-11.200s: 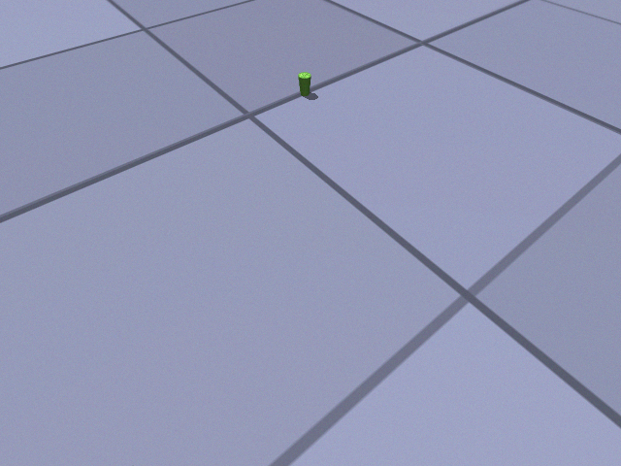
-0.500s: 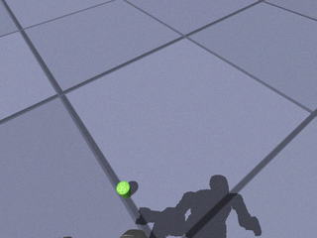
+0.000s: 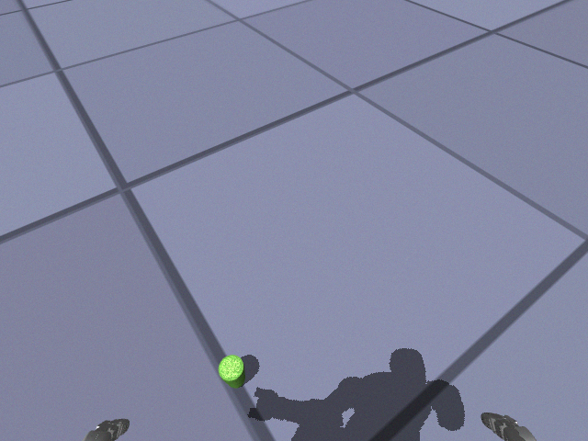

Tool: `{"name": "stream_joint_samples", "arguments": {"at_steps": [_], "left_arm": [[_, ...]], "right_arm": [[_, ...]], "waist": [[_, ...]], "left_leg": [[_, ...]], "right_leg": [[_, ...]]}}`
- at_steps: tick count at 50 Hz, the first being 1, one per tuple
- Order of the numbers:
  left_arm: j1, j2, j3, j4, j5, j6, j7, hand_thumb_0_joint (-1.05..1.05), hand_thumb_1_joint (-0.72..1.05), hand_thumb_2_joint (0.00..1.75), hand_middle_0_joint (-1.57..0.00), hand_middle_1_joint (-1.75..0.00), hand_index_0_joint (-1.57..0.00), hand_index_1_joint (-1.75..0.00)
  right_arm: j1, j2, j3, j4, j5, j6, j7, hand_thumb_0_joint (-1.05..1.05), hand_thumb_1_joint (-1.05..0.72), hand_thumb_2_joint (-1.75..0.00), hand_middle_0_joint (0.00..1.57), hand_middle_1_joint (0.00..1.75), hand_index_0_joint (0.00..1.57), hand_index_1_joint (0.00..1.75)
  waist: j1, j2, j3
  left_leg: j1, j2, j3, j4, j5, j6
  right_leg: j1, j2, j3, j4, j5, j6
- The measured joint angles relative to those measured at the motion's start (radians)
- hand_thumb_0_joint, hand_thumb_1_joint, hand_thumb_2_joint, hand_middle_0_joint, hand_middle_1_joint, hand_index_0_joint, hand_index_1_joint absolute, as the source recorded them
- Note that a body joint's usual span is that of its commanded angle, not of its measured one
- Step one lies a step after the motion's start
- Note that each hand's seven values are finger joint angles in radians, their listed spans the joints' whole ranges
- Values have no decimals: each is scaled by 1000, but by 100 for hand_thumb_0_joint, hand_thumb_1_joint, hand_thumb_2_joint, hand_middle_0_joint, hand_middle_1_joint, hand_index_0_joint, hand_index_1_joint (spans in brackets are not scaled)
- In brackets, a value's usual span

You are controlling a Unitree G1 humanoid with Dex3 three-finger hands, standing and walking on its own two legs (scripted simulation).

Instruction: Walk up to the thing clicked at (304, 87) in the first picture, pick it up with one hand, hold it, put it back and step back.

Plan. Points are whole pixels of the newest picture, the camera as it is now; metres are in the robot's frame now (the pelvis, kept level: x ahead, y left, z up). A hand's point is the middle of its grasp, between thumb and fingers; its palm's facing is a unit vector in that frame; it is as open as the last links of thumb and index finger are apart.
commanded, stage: walk up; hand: left
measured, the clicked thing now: (233, 373) +0.40 +0.26 -0.72
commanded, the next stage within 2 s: stand in 0.96 s
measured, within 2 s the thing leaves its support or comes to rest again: neither
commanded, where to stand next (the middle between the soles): +0.02 +0.03 m, yaw -1 degrees
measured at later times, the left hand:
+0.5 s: hand out of the picture +0.06 +0.27 -0.16, palm faces -0.01 -0.94 -0.33, open 7.3 cm
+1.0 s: hand out of the picture +0.08 +0.28 -0.15, palm faces +0.01 -0.94 -0.35, open 7.3 cm
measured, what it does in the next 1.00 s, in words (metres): stands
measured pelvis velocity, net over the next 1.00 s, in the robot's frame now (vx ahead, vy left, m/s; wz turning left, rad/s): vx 0.00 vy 0.02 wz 0.00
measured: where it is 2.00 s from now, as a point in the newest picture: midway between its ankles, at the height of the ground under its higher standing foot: outside the picture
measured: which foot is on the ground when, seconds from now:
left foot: down 0.00-1.00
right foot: down 0.00-1.00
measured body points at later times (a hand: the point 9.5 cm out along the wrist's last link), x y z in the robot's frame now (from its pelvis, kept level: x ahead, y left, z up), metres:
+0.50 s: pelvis -0.01 +0.02 +0.00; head +0.00 +0.02 +0.45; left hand +0.06 +0.32 -0.13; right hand +0.05 -0.28 -0.13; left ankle +0.01 +0.12 -0.75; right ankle -0.03 -0.11 -0.75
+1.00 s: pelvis +0.00 +0.02 +0.00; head +0.00 +0.02 +0.45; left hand +0.08 +0.32 -0.13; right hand +0.09 -0.28 -0.13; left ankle +0.01 +0.12 -0.75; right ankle -0.03 -0.11 -0.75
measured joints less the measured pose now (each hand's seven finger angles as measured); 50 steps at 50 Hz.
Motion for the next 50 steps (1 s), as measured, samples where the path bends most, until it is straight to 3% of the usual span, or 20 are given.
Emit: {"name": "stream_joint_samples", "arguments": {"at_steps": [24, 50], "left_arm": [[39, -12, -1, 58, 11, 8, -11, 1, 91, 90, -20, -30, -21, -30], [16, -8, -7, 41, 10, 8, -5, 1, 91, 90, -20, -30, -21, -30]], "right_arm": [[85, 7, -11, 88, -10, 1, 1, 1, -90, -90, 20, 30, 20, 30], [46, -1, -3, 68, -7, -10, -6, 1, -90, -90, 20, 30, 20, 30]], "waist": [[-23, -21, -10], [-20, -16, -23]], "left_leg": [[7, -20, 13, -61, 48, 24], [4, -29, 5, -60, 40, 24]], "right_leg": [[7, -20, 12, -69, 56, 24], [1, -28, 3, -52, 37, 26]]}}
